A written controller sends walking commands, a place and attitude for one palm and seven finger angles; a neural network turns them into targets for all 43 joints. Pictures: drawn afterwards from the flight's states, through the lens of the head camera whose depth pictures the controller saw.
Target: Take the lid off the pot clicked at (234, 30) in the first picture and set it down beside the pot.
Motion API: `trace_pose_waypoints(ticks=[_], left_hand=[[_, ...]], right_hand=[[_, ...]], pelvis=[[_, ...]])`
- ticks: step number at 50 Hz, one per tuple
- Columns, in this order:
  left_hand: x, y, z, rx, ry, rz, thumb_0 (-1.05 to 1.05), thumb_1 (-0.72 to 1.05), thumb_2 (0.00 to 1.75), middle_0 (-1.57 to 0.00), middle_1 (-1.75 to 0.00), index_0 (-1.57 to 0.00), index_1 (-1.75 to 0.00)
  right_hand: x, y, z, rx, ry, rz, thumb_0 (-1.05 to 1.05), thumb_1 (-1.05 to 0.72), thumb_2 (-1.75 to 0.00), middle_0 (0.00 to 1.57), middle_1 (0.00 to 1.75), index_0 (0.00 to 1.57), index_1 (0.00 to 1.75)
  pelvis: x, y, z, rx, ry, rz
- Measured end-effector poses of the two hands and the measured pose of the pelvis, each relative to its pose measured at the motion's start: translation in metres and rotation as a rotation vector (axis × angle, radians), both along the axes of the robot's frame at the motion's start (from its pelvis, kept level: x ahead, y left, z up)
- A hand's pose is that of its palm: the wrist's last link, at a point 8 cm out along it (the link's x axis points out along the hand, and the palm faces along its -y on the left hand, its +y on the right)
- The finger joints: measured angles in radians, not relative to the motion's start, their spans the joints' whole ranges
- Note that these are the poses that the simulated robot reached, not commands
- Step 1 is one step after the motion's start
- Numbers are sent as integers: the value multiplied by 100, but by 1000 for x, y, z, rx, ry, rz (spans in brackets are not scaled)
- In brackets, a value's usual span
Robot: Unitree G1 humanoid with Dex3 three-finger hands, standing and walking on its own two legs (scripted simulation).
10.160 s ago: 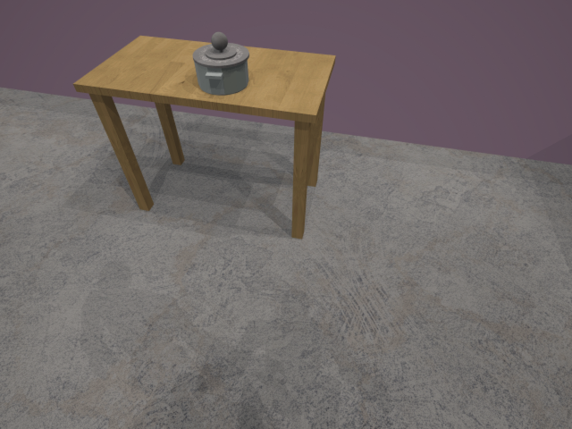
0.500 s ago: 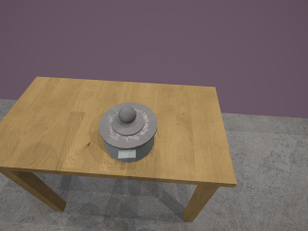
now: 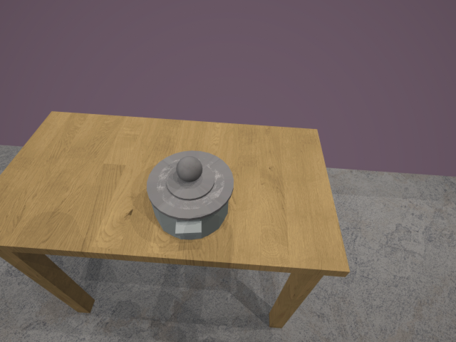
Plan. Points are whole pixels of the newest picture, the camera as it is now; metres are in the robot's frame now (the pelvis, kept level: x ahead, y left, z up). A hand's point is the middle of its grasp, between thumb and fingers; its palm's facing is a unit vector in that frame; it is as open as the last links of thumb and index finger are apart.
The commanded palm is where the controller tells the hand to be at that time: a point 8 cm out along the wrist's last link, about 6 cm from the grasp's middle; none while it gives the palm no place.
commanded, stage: lift the closed hand beside the body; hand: left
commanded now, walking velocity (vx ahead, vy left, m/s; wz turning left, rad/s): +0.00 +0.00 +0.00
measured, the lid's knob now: (189, 169) +0.43 +0.11 +0.04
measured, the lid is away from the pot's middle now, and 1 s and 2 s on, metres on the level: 0.00 0.00 0.00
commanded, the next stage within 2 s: raise the hand higher, near the body in 0.66 s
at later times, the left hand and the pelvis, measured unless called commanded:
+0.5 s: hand out of the picture +0.11 +0.21 -0.08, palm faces +0.34 -0.88 -0.33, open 3.9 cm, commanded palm +0.07 +0.24 -0.04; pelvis +0.00 -0.02 -0.01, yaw +7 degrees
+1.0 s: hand (89, 341) +0.13 +0.23 -0.04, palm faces +0.34 -0.85 -0.40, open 3.1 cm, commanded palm +0.08 +0.26 +0.02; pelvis +0.03 -0.02 -0.01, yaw +6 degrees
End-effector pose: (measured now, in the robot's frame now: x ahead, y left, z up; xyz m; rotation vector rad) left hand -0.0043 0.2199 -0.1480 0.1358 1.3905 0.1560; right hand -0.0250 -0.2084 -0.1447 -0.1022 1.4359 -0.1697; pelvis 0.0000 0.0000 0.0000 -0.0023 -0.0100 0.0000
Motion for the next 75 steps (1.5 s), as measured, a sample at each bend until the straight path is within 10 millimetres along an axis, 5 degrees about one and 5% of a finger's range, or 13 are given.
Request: trace_pose_waypoints(ticks=[3, 5, 9, 13, 19, 24, 32, 39, 52, 75], left_hand=[[0, 1, -1, -3, 1, -7, 1, 91, 90, -20, -30, -20, -30], [21, 11, 12, 43, -113, 50, 2, 93, 90, -21, -31, -21, -31], [82, 24, 66, 171, -465, 49, 3, 94, 90, -26, -37, -26, -37], [110, 24, 83, 208, -612, 24, 2, 93, 90, -37, -49, -36, -48], [102, 20, 100, 232, -704, 56, 1, 91, 90, -59, -73, -58, -73], [83, 24, 99, 268, -659, 128, 1, 90, 90, -80, -95, -79, -95], [83, 30, 102, 309, -621, 154, 2, 90, 90, -112, -131, -111, -131], [92, 36, 109, 326, -628, 137, 2, 90, 90, -125, -145, -124, -145], [105, 46, 152, 374, -767, 71, 2, 90, 90, -129, -150, -129, -150], [132, 57, 241, 488, -1111, -68, 2, 89, 90, -130, -150, -129, -150]], right_hand=[[1, 1, 1, 0, -3, 7, 0, -90, -90, 20, 30, 19, 30], [12, -3, 4, 1, -86, 24, 0, -90, -90, 20, 30, 19, 30], [58, -22, 17, -34, -314, 97, 1, -91, -90, 21, 30, 20, 30], [122, -43, 36, -73, -501, 141, 2, -91, -90, 21, 30, 20, 30], [216, -52, 82, -130, -781, 220, 1, -91, -90, 20, 30, 19, 30], [251, -52, 93, -159, -829, 277, 1, -90, -90, 20, 30, 16, 29], [250, -49, 74, -141, -766, 261, 1, -90, -90, 21, 30, 13, 28], [235, -42, 54, -107, -683, 217, 1, -90, -90, 21, 30, 12, 28], [229, -17, 42, -59, -655, 220, 1, -90, -90, 21, 30, 16, 30], [227, -3, 46, -48, -670, 225, 1, -90, -90, 21, 30, 16, 30]], pelvis=[[0, 0, 0, 6, -2, -3], [-1, 0, -1, 17, 2, 21], [-5, 0, 2, 10, 8, 75], [-11, -5, -1, 8, 36, 81], [-8, -16, -5, -5, 62, 93], [-1, -24, -7, -16, 79, 117], [12, -28, -10, -16, 88, 125], [20, -26, -10, -15, 91, 116], [26, -14, -9, -19, 86, 112], [25, -3, -4, -23, 51, 98]])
